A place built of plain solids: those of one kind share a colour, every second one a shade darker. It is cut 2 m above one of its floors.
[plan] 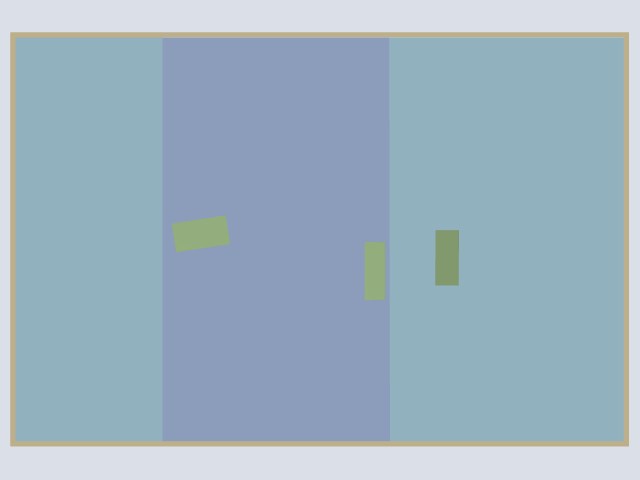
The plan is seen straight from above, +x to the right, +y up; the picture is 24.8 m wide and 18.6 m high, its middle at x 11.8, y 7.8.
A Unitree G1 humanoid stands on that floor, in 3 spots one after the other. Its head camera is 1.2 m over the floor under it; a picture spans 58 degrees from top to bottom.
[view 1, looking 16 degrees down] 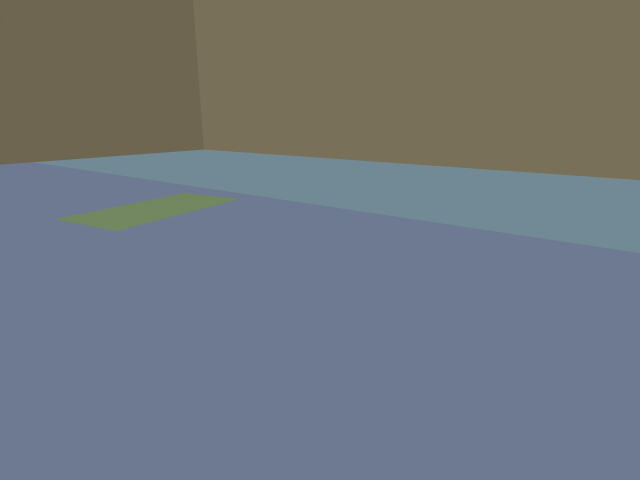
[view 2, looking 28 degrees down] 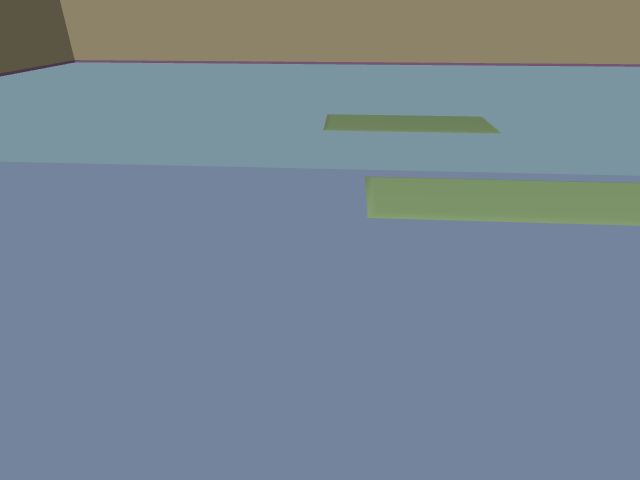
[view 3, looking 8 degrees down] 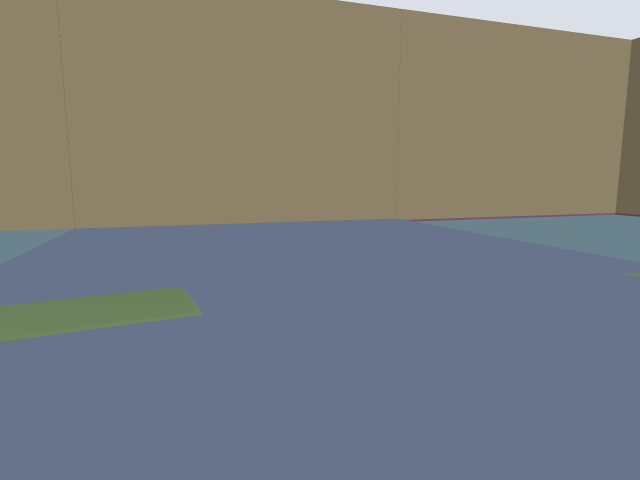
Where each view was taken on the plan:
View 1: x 10.45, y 13.25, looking -143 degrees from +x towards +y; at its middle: deck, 4.35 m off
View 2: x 10.95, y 7.85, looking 4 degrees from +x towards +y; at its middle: deck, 2.56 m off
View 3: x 8.15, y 3.75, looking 72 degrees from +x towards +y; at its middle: deck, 8.62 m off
